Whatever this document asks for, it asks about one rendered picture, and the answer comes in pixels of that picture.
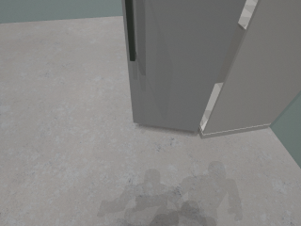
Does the handle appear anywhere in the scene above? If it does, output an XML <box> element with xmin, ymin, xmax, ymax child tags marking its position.
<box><xmin>125</xmin><ymin>0</ymin><xmax>136</xmax><ymax>61</ymax></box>

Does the fridge door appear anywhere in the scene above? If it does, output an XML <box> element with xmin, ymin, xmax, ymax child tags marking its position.
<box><xmin>121</xmin><ymin>0</ymin><xmax>246</xmax><ymax>132</ymax></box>

